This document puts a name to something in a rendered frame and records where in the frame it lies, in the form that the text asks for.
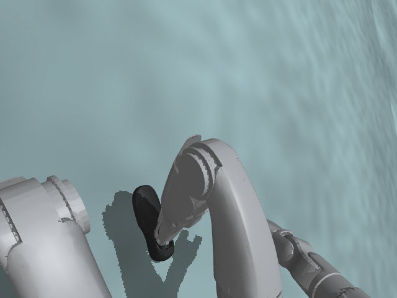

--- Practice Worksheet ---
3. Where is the right robot hand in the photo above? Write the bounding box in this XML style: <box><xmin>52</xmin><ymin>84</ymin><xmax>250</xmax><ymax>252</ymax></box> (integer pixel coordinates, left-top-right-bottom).
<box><xmin>267</xmin><ymin>219</ymin><xmax>282</xmax><ymax>235</ymax></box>

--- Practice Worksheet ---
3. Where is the right robot foot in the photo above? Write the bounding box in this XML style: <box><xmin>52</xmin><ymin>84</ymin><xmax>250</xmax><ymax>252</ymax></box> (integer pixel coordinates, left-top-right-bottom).
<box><xmin>132</xmin><ymin>185</ymin><xmax>174</xmax><ymax>261</ymax></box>

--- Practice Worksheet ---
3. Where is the right robot arm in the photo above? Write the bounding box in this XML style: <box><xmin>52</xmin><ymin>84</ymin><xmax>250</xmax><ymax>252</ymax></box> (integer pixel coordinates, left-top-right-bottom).
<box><xmin>272</xmin><ymin>229</ymin><xmax>371</xmax><ymax>298</ymax></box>

